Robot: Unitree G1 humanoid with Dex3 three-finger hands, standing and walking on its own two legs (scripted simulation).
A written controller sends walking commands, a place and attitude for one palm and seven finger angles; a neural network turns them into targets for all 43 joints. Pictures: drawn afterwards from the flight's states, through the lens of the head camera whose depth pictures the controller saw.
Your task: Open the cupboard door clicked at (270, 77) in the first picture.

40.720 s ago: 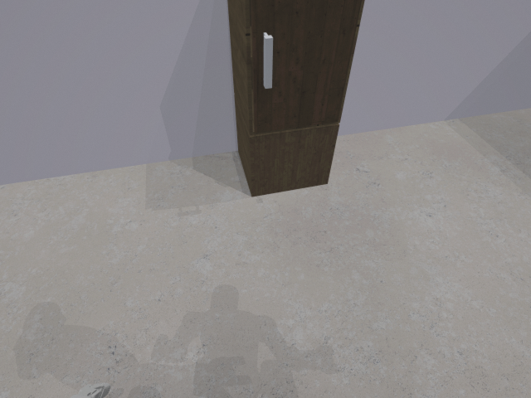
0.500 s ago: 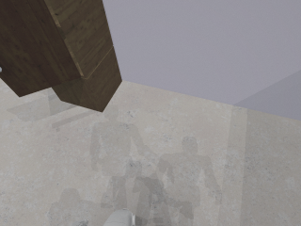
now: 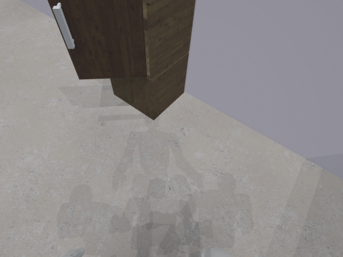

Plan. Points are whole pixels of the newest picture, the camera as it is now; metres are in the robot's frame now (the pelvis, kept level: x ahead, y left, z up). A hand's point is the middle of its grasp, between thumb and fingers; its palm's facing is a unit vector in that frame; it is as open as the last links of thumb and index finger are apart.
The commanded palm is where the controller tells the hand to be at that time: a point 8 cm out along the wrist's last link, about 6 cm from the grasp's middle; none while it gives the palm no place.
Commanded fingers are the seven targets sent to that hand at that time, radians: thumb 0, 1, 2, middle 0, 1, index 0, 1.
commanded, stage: turn to face it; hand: left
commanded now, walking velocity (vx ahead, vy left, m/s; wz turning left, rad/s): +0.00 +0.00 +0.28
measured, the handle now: (65, 26) +0.98 +0.55 -0.03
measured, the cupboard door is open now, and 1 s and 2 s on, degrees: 44 44 44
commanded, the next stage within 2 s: take the last steps up to it in 0.20 s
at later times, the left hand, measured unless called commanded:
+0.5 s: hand out of the picture +0.01 +0.15 -0.16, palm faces +0.25 -0.94 -0.23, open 7.3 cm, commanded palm none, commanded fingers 0.00 0.90 0.90 -0.20 -0.30 -0.20 -0.30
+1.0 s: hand (60, 250) +0.14 +0.30 -0.17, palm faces +0.28 -0.94 -0.17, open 7.4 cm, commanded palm none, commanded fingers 0.00 0.90 0.90 -0.20 -0.30 -0.20 -0.30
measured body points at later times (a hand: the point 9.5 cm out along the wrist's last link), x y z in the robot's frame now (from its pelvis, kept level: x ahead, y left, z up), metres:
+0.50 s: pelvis +0.02 -0.04 +0.00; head +0.05 -0.04 +0.45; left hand -0.01 +0.20 -0.14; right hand +0.12 -0.28 -0.15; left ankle -0.03 +0.10 -0.68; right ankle +0.00 -0.14 -0.74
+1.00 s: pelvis +0.12 +0.10 +0.00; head +0.14 +0.12 +0.45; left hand +0.13 +0.35 -0.15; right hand +0.15 -0.13 -0.15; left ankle +0.03 +0.13 -0.74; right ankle +0.20 -0.01 -0.67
